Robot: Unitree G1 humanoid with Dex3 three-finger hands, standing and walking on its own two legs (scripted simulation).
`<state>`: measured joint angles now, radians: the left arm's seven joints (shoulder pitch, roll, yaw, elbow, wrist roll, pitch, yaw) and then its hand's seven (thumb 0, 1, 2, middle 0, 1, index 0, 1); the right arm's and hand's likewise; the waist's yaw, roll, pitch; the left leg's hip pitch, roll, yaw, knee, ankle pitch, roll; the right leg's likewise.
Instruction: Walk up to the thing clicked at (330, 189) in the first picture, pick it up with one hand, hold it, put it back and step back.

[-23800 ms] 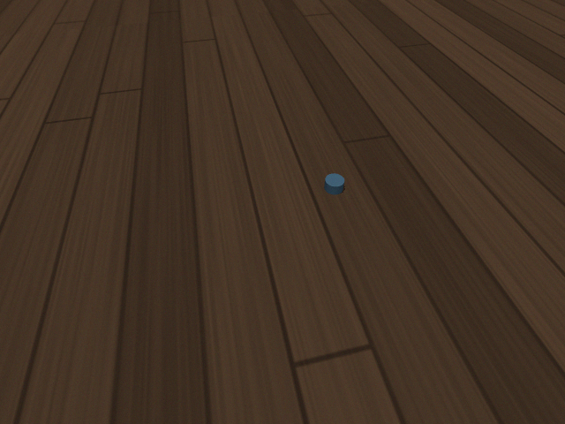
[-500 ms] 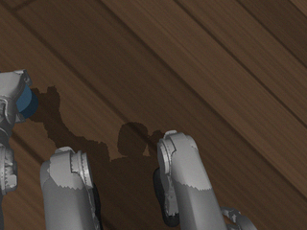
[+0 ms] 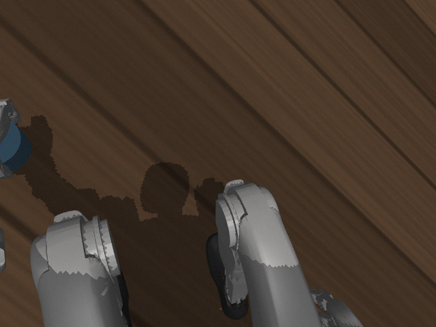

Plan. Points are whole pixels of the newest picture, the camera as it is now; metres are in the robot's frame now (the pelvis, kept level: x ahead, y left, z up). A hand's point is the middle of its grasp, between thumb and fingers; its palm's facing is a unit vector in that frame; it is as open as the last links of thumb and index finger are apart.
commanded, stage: rest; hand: left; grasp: from above
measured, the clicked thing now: out of the picture +0.45 +0.33 -0.22
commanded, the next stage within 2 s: open in 1.32 s
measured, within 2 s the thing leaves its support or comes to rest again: rests again in 1.14 s
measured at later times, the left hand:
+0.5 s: hand (9, 148) +0.45 +0.31 -0.23, palm faces -0.46 -0.13 -0.88, open 11.4 cm
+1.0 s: hand (14, 150) +0.45 +0.31 -0.25, palm faces -0.45 -0.13 -0.88, open 11.4 cm
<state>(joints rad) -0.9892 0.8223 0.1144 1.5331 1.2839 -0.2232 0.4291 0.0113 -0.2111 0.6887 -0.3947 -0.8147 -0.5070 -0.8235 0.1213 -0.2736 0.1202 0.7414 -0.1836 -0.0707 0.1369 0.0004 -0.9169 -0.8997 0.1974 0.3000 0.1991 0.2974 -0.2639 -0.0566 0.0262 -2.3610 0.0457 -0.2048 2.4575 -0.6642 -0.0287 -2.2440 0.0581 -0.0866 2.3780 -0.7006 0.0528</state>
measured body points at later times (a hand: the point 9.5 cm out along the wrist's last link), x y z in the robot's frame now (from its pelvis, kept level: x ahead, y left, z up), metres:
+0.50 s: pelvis +0.00 +0.00 -0.01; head +0.27 +0.10 +0.34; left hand +0.47 +0.32 -0.18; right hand +0.05 -0.26 -0.10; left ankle +0.08 +0.14 -0.28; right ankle +0.10 -0.12 -0.28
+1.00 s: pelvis +0.00 +0.01 -0.02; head +0.27 +0.11 +0.33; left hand +0.47 +0.31 -0.20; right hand +0.06 -0.25 -0.09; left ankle +0.08 +0.14 -0.28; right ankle +0.10 -0.12 -0.28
